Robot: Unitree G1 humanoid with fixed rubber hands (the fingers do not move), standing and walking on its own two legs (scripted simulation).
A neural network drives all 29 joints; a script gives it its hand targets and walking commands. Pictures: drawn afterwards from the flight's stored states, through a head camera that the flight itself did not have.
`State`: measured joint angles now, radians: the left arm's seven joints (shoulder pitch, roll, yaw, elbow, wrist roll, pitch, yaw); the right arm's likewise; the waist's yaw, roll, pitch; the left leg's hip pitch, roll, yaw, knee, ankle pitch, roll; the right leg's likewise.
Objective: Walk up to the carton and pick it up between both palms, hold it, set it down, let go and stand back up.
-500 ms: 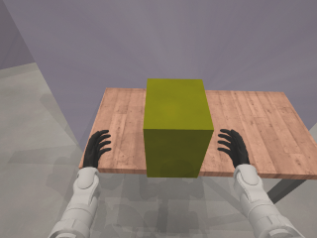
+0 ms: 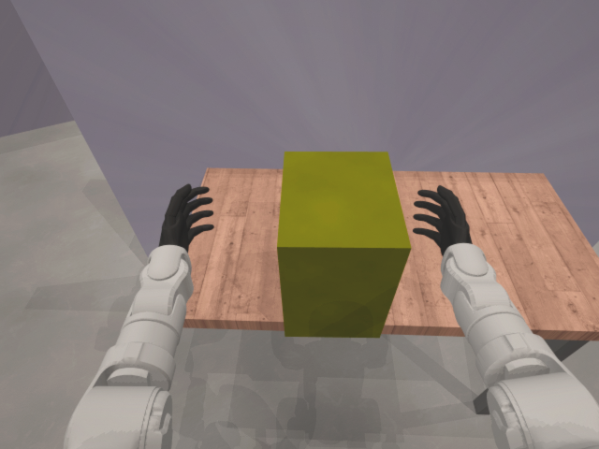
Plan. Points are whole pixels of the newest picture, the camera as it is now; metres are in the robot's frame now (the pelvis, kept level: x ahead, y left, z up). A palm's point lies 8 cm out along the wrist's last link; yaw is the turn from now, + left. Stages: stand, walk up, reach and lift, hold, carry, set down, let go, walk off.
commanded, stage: reach and lift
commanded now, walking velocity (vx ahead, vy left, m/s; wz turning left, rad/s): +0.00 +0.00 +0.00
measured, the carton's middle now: (334, 248) +0.43 -0.02 -0.01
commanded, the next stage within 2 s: none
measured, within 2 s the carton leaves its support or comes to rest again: neither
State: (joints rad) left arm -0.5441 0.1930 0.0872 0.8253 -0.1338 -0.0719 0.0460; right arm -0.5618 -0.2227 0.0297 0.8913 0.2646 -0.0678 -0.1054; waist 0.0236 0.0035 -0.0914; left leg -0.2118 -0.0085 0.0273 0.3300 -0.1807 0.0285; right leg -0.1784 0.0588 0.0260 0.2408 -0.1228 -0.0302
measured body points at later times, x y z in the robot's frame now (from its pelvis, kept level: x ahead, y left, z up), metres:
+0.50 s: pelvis -0.01 -0.01 +0.00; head +0.00 +0.00 +0.45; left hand +0.44 +0.21 +0.16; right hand +0.45 -0.19 +0.15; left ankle -0.01 +0.09 -0.75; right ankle +0.00 -0.10 -0.75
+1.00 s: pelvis -0.01 +0.00 -0.01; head +0.04 +0.00 +0.44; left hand +0.46 +0.20 +0.11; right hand +0.46 -0.20 +0.11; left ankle -0.01 +0.09 -0.75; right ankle +0.00 -0.10 -0.75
